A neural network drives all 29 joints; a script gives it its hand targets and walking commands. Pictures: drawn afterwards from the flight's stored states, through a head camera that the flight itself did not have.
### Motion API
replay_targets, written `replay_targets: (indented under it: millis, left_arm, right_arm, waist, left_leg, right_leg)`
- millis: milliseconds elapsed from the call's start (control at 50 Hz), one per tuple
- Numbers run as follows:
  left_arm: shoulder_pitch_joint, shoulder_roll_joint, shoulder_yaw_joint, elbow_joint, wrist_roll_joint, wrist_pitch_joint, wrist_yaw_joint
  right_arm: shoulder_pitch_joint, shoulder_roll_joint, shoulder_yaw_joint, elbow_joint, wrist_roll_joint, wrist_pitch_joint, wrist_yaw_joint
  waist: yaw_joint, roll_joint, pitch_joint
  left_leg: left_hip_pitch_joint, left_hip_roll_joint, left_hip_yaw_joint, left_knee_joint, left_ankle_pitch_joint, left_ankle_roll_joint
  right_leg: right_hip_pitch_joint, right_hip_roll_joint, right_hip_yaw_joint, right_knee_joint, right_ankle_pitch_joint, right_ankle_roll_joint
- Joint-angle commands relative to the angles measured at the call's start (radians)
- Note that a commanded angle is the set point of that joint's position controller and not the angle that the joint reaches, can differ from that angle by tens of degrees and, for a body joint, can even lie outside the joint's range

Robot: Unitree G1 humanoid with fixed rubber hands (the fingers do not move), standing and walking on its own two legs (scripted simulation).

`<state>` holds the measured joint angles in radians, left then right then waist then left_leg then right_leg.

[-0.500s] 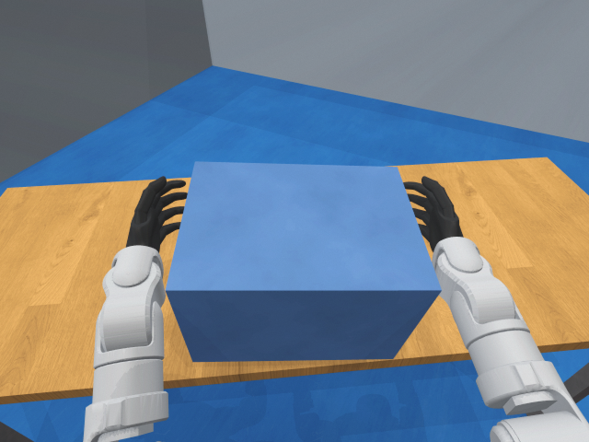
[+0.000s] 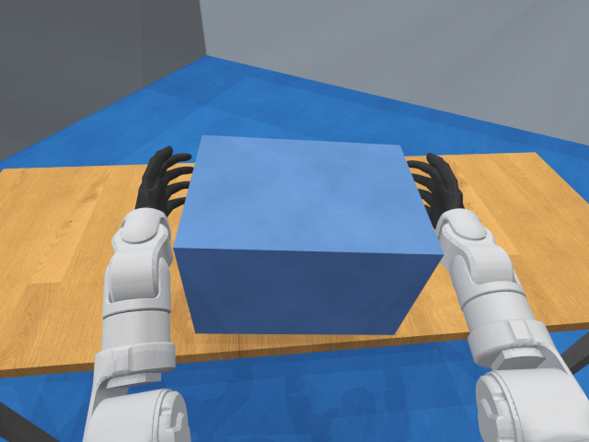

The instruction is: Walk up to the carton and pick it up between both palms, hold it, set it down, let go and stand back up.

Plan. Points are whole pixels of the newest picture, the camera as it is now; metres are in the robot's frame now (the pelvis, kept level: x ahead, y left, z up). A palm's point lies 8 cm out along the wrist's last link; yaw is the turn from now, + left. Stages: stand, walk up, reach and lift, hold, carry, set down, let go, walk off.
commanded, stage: reach and lift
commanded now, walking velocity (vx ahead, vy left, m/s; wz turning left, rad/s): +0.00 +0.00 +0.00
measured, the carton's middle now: (300, 237) +0.37 +0.01 +0.09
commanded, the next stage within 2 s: hold in 0.68 s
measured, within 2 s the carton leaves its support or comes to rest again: neither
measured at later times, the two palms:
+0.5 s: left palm (160, 194) +0.37 +0.19 +0.18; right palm (454, 193) +0.38 -0.19 +0.17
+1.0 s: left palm (152, 183) +0.36 +0.20 +0.20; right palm (456, 183) +0.38 -0.19 +0.19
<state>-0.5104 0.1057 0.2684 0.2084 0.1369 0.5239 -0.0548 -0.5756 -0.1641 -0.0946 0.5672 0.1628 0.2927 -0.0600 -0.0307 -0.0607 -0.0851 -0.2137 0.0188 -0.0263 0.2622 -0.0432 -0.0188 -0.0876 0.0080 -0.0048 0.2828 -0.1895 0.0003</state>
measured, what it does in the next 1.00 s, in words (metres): stands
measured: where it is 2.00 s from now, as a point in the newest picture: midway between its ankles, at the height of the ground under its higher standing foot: outside the picture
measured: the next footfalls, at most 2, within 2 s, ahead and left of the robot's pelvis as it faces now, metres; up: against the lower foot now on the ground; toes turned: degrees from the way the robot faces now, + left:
none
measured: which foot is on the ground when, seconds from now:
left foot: down 0.00-1.00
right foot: down 0.00-1.00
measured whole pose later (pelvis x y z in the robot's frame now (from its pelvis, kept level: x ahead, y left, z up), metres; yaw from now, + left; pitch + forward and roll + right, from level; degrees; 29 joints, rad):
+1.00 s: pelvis +0.02 +0.00 +0.00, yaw +0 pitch -2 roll +0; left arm -0.49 0.10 0.30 0.06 0.15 0.66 -0.08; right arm -0.61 -0.20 -0.02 0.44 0.26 0.45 -0.14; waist -0.05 -0.03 -0.10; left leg -0.14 0.02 -0.02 0.27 -0.09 -0.02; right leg 0.00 0.01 0.00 0.25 -0.21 0.00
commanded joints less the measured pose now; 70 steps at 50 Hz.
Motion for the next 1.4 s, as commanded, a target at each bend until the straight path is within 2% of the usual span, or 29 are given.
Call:
replay_targets:
  millis: [0, 20, 120, 180, 200, 280, 300, 320, 340, 400, 420, 500, 540, 560, 580, 600, 720, 780, 800, 840, 900, 960, 1060, 1080, 1100, 1140, 1240, 1300, 1380]
  left_arm:
    - [-0.620, -0.549, -0.501, -0.178, -0.148, -0.040, -0.119]
    - [-0.602, -0.554, -0.505, -0.167, -0.146, -0.039, -0.113]
    - [-0.545, -0.535, -0.495, -0.207, -0.145, -0.017, -0.104]
    - [-0.525, -0.512, -0.476, -0.221, -0.132, 0.004, -0.111]
    - [-0.533, -0.512, -0.476, -0.244, -0.138, 0.011, -0.114]
    - [-0.493, -0.525, -0.511, -0.319, -0.152, 0.024, -0.104]
    - [-0.491, -0.510, -0.504, -0.302, -0.151, 0.032, -0.105]
    - [-0.469, -0.501, -0.493, -0.340, -0.140, 0.036, -0.106]
    - [-0.478, -0.489, -0.491, -0.336, -0.145, 0.038, -0.111]
    - [-0.468, -0.448, -0.444, -0.322, -0.119, 0.064, -0.124]
    - [-0.500, -0.448, -0.460, -0.371, -0.122, 0.065, -0.127]
    - [-0.482, -0.447, -0.465, -0.374, -0.131, 0.075, -0.134]
    - [-0.502, -0.450, -0.468, -0.380, -0.131, 0.081, -0.138]
    - [-0.496, -0.422, -0.432, -0.334, -0.116, 0.085, -0.146]
    - [-0.526, -0.434, -0.441, -0.351, -0.119, 0.085, -0.150]
    - [-0.527, -0.428, -0.436, -0.335, -0.118, 0.090, -0.153]
    - [-0.561, -0.425, -0.429, -0.315, -0.130, 0.081, -0.159]
    - [-0.559, -0.413, -0.397, -0.244, -0.118, 0.097, -0.173]
    - [-0.563, -0.403, -0.373, -0.251, -0.108, 0.098, -0.178]
    - [-0.594, -0.424, -0.396, -0.270, -0.117, 0.098, -0.181]
    - [-0.605, -0.452, -0.428, -0.309, -0.133, 0.093, -0.172]
    - [-0.594, -0.452, -0.415, -0.320, -0.126, 0.102, -0.173]
    - [-0.576, -0.455, -0.419, -0.283, -0.119, 0.132, -0.171]
    - [-0.579, -0.457, -0.424, -0.294, -0.118, 0.135, -0.168]
    - [-0.603, -0.445, -0.407, -0.281, -0.112, 0.138, -0.169]
    - [-0.633, -0.459, -0.428, -0.305, -0.126, 0.136, -0.165]
    - [-0.630, -0.476, -0.454, -0.343, -0.152, 0.133, -0.153]
    - [-0.624, -0.446, -0.402, -0.281, -0.116, 0.148, -0.160]
    - [-0.649, -0.465, -0.415, -0.283, -0.129, 0.144, -0.157]
  right_arm:
    - [-0.762, 0.515, 0.341, -0.370, 0.076, -0.091, 0.111]
    - [-0.752, 0.503, 0.334, -0.361, 0.082, -0.087, 0.108]
    - [-0.721, 0.482, 0.381, -0.368, 0.135, -0.060, 0.102]
    - [-0.692, 0.446, 0.377, -0.358, 0.146, -0.037, 0.101]
    - [-0.726, 0.449, 0.385, -0.395, 0.152, -0.033, 0.101]
    - [-0.707, 0.440, 0.415, -0.493, 0.192, -0.023, 0.093]
    - [-0.688, 0.425, 0.411, -0.473, 0.195, -0.005, 0.090]
    - [-0.678, 0.437, 0.436, -0.507, 0.202, -0.003, 0.085]
    - [-0.663, 0.422, 0.420, -0.483, 0.203, 0.007, 0.083]
    - [-0.657, 0.420, 0.425, -0.489, 0.204, 0.032, 0.073]
    - [-0.647, 0.430, 0.429, -0.479, 0.208, 0.041, 0.073]
    - [-0.655, 0.441, 0.447, -0.524, 0.219, 0.048, 0.059]
    - [-0.678, 0.449, 0.444, -0.536, 0.228, 0.053, 0.056]
    - [-0.682, 0.441, 0.429, -0.505, 0.216, 0.064, 0.052]
    - [-0.661, 0.446, 0.419, -0.487, 0.206, 0.068, 0.052]
    - [-0.672, 0.451, 0.416, -0.482, 0.203, 0.073, 0.051]
    - [-0.734, 0.489, 0.432, -0.523, 0.201, 0.072, 0.039]
    - [-0.734, 0.490, 0.405, -0.473, 0.191, 0.090, 0.039]
    - [-0.738, 0.494, 0.407, -0.454, 0.192, 0.095, 0.041]
    - [-0.736, 0.496, 0.400, -0.431, 0.182, 0.099, 0.042]
    - [-0.764, 0.505, 0.420, -0.496, 0.202, 0.088, 0.040]
    - [-0.751, 0.503, 0.417, -0.488, 0.212, 0.096, 0.041]
    - [-0.772, 0.475, 0.403, -0.466, 0.221, 0.111, 0.049]
    - [-0.758, 0.464, 0.386, -0.451, 0.217, 0.114, 0.054]
    - [-0.781, 0.471, 0.394, -0.442, 0.217, 0.118, 0.057]
    - [-0.770, 0.467, 0.378, -0.437, 0.212, 0.122, 0.062]
    - [-0.770, 0.468, 0.381, -0.463, 0.223, 0.119, 0.067]
    - [-0.781, 0.450, 0.369, -0.418, 0.216, 0.131, 0.072]
    - [-0.818, 0.465, 0.364, -0.425, 0.213, 0.123, 0.080]
  waist:
    - [-0.014, 0.100, -0.371]
    - [-0.028, 0.116, -0.364]
    - [-0.011, 0.103, -0.364]
    - [-0.019, 0.101, -0.318]
    - [-0.017, 0.072, -0.343]
    - [-0.014, 0.092, -0.391]
    - [-0.029, 0.082, -0.355]
    - [-0.011, 0.070, -0.376]
    - [-0.022, 0.071, -0.353]
    - [-0.007, 0.039, -0.278]
    - [-0.006, 0.064, -0.288]
    - [-0.010, 0.070, -0.322]
    - [-0.015, 0.098, -0.314]
    - [-0.009, 0.066, -0.269]
    - [-0.023, 0.073, -0.266]
    - [-0.016, 0.066, -0.258]
    - [-0.014, 0.041, -0.316]
    - [-0.022, 0.040, -0.254]
    - [-0.007, 0.037, -0.262]
    - [-0.021, 0.038, -0.282]
    - [-0.023, 0.062, -0.346]
    - [-0.013, 0.062, -0.336]
    - [-0.009, 0.078, -0.289]
    - [-0.023, 0.089, -0.272]
    - [-0.011, 0.079, -0.258]
    - [-0.029, 0.091, -0.276]
    - [-0.036, 0.094, -0.325]
    - [-0.020, 0.080, -0.254]
    - [-0.009, 0.073, -0.297]
  left_leg:
    - [0.334, -0.056, 0.043, 0.020, 0.007, 0.007]
    - [0.350, -0.056, 0.039, 0.032, 0.043, 0.001]
    - [0.387, -0.054, 0.026, 0.052, 0.139, -0.006]
    - [0.399, -0.049, 0.027, 0.048, 0.184, -0.013]
    - [0.400, -0.047, 0.026, 0.051, 0.198, -0.012]
    - [0.456, -0.044, 0.016, 0.088, 0.334, -0.028]
    - [0.456, -0.044, 0.013, 0.083, 0.323, -0.029]
    - [0.456, -0.048, 0.018, 0.086, 0.336, -0.022]
    - [0.449, -0.045, 0.016, 0.083, 0.337, -0.027]
    - [0.400, -0.058, 0.030, 0.061, 0.269, -0.013]
    - [0.407, -0.056, 0.032, 0.062, 0.270, -0.016]
    - [0.419, -0.058, 0.025, 0.072, 0.291, -0.016]
    - [0.419, -0.062, 0.030, 0.071, 0.277, -0.018]
    - [0.399, -0.060, 0.028, 0.061, 0.242, -0.009]
    - [0.397, -0.061, 0.034, 0.054, 0.213, -0.008]
    - [0.386, -0.060, 0.034, 0.045, 0.188, -0.003]
    - [0.363, -0.065, 0.035, 0.049, 0.160, 0.012]
    - [0.334, -0.071, 0.046, 0.023, 0.095, 0.022]
    - [0.325, -0.069, 0.048, 0.022, 0.088, 0.024]
    - [0.342, -0.067, 0.042, 0.021, 0.110, 0.021]
    - [0.366, -0.069, 0.037, 0.049, 0.192, 0.006]
    - [0.379, -0.064, 0.030, 0.050, 0.200, 0.007]
    - [0.383, -0.055, 0.030, 0.048, 0.177, -0.003]
    - [0.382, -0.053, 0.030, 0.044, 0.171, -0.007]
    - [0.377, -0.054, 0.033, 0.039, 0.152, 0.001]
    - [0.385, -0.048, 0.028, 0.036, 0.148, -0.007]
    - [0.407, -0.047, 0.026, 0.055, 0.197, -0.015]
    - [0.364, -0.047, 0.031, 0.032, 0.120, -0.004]
    - [0.353, -0.044, 0.029, 0.028, 0.101, 0.000]
  right_leg:
    - [-0.121, 0.034, -0.038, -0.079, 0.063, 0.041]
    - [-0.126, 0.037, -0.040, -0.078, 0.085, 0.038]
    - [-0.108, 0.050, -0.037, -0.075, 0.164, 0.045]
    - [-0.102, 0.057, -0.041, -0.080, 0.189, 0.042]
    - [-0.087, 0.062, -0.044, -0.080, 0.197, 0.040]
    - [-0.077, 0.073, -0.038, -0.066, 0.301, 0.038]
    - [-0.085, 0.071, -0.031, -0.072, 0.293, 0.040]
    - [-0.048, 0.065, -0.029, -0.069, 0.336, 0.044]
    - [-0.058, 0.070, -0.027, -0.067, 0.334, 0.045]
    - [-0.037, 0.062, -0.025, -0.071, 0.338, 0.054]
    - [-0.031, 0.059, -0.024, -0.067, 0.340, 0.056]
    - [-0.011, 0.054, -0.015, -0.066, 0.401, 0.052]
    - [-0.024, 0.052, -0.016, -0.064, 0.396, 0.058]
    - [-0.034, 0.050, -0.013, -0.073, 0.362, 0.058]
    - [-0.040, 0.047, -0.017, -0.073, 0.336, 0.061]
    - [-0.042, 0.045, -0.012, -0.080, 0.307, 0.057]
    - [-0.013, 0.037, -0.014, -0.064, 0.337, 0.069]
    - [-0.026, 0.029, -0.007, -0.077, 0.294, 0.070]
    - [-0.011, 0.028, -0.009, -0.073, 0.301, 0.074]
    - [-0.014, 0.031, -0.015, -0.072, 0.297, 0.074]
    - [0.002, 0.039, -0.017, -0.056, 0.366, 0.071]
    - [-0.006, 0.049, -0.023, -0.066, 0.336, 0.064]
    - [-0.038, 0.054, -0.024, -0.080, 0.244, 0.050]
    - [-0.052, 0.054, -0.029, -0.083, 0.234, 0.050]
    - [-0.059, 0.051, -0.025, -0.086, 0.208, 0.050]
    - [-0.064, 0.052, -0.023, -0.090, 0.186, 0.042]
    - [-0.060, 0.057, -0.022, -0.083, 0.217, 0.039]
    - [-0.063, 0.052, -0.022, -0.091, 0.162, 0.042]
    - [-0.067, 0.055, -0.016, -0.087, 0.140, 0.037]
